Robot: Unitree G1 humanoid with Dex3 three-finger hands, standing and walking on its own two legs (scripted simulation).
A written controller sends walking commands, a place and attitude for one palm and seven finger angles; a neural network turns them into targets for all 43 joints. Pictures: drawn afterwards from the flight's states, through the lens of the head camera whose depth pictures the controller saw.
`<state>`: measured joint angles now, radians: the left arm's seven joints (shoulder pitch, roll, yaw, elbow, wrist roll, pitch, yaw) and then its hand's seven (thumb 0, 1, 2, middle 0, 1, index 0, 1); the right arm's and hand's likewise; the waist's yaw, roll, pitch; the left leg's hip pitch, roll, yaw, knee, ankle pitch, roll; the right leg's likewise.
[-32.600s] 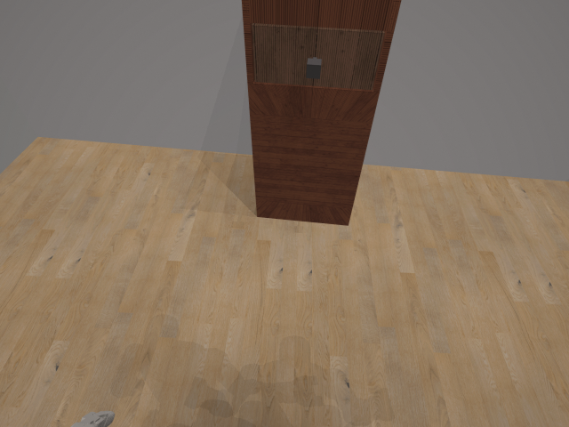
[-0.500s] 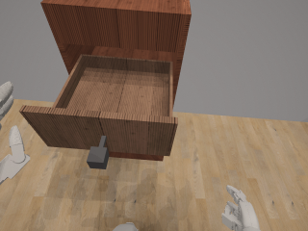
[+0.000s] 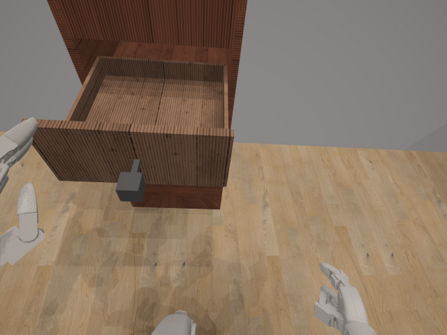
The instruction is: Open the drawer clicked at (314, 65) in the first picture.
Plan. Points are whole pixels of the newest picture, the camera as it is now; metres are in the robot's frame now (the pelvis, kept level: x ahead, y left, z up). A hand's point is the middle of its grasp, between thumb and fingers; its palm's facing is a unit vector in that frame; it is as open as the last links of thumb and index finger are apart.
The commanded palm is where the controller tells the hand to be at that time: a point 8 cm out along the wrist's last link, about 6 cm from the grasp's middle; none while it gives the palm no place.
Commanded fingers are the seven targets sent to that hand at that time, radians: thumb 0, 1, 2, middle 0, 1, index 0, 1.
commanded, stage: stop stepping back and stand still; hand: left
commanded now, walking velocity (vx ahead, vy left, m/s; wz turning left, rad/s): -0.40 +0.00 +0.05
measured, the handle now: (133, 178) +0.39 +0.21 +0.01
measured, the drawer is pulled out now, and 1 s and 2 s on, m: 0.30 0.30 0.30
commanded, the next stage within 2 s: let the arm hang, fingers relaxed in 0.72 s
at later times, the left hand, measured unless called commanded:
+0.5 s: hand out of the picture +0.08 +0.24 +0.18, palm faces +0.45 -0.78 -0.44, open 7.4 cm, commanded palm +0.01 +0.28 +0.20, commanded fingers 0.00 0.90 0.90 -0.20 -0.30 -0.20 -0.30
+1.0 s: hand out of the picture +0.04 +0.23 -0.08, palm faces +0.18 -0.92 -0.34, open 7.4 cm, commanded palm none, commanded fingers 0.00 0.90 0.90 -0.20 -0.30 -0.20 -0.30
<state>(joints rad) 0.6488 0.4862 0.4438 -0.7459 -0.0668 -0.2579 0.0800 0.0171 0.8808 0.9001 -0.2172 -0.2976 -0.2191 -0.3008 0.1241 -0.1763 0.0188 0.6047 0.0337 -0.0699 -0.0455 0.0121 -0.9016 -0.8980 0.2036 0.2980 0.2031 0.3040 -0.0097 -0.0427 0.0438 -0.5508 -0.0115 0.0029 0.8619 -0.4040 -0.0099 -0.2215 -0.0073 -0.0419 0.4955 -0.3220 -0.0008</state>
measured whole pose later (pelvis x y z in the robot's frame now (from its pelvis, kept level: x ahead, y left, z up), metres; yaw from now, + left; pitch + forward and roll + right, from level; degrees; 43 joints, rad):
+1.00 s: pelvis -0.11 -0.01 -0.01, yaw +6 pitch -1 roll +0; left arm 0.26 0.24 0.09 0.47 0.04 0.05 0.02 0.01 0.90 0.90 -0.20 -0.29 -0.20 -0.30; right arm 0.16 -0.22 -0.01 0.84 -0.02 -0.02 0.00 0.01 -0.91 -0.90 0.20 0.30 0.20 0.30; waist -0.02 0.04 -0.03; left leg -0.33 -0.03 -0.01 0.62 -0.28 0.02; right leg -0.32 -0.02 -0.08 0.64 -0.30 -0.03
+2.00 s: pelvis -0.10 -0.02 +0.01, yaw +4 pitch -2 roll +0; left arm 0.25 0.13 0.02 1.14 0.01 0.00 0.03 0.01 0.91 0.90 -0.20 -0.29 -0.20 -0.30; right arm 0.31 -0.12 -0.01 1.13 -0.01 0.01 -0.04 0.00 -0.91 -0.90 0.20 0.30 0.20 0.30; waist -0.01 0.03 0.07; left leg -0.18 0.01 0.01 0.41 -0.19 0.00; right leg -0.18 0.03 -0.05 0.40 -0.19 -0.05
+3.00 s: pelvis -0.09 -0.03 +0.01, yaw +4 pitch -2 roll +0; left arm 0.20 0.17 0.03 1.14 0.01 -0.01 0.02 0.01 0.90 0.90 -0.20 -0.29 -0.20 -0.30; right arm 0.24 -0.17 -0.02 1.12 -0.01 0.01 -0.04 0.00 -0.91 -0.90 0.20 0.30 0.20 0.30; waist -0.01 0.03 0.08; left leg -0.14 0.03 0.01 0.36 -0.19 -0.02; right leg -0.14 0.05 -0.05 0.35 -0.19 -0.06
